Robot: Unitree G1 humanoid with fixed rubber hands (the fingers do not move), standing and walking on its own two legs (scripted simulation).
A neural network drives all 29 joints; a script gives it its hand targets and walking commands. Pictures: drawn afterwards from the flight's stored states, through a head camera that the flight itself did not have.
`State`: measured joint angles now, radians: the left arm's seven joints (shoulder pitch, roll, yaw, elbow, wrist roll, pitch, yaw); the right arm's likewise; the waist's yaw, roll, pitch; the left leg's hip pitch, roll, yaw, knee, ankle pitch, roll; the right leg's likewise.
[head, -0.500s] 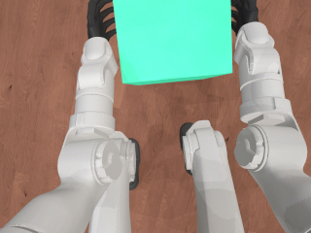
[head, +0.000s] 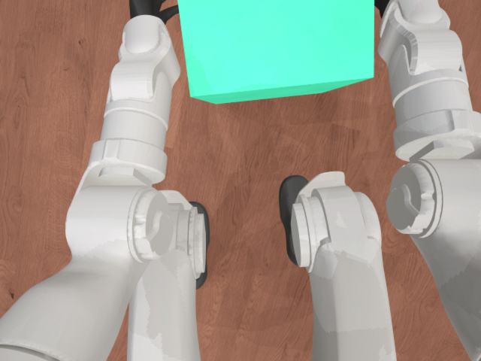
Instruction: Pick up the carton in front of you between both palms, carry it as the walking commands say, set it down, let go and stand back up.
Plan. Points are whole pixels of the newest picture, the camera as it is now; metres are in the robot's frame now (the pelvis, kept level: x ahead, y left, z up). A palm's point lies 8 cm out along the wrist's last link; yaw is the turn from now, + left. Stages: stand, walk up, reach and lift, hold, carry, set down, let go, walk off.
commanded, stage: set down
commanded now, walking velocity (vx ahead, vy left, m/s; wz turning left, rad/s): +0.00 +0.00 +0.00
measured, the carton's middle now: (267, 24) +0.53 -0.10 -0.24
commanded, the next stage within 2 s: none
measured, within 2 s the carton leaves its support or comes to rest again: rests again in 0.16 s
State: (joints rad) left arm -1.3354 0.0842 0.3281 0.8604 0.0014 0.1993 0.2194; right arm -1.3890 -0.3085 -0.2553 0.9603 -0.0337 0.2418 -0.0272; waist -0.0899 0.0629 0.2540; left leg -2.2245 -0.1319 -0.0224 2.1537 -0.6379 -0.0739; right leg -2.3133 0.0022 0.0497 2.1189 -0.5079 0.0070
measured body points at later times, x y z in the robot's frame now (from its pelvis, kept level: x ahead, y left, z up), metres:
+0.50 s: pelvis -0.01 +0.00 -0.01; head +0.35 -0.05 +0.24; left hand +0.55 +0.06 -0.18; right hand +0.52 -0.25 -0.19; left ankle +0.10 +0.12 -0.35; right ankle +0.12 -0.12 -0.35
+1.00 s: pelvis -0.01 +0.00 -0.01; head +0.36 -0.04 +0.22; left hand +0.55 +0.08 -0.21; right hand +0.51 -0.27 -0.21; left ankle +0.10 +0.12 -0.35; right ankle +0.12 -0.12 -0.35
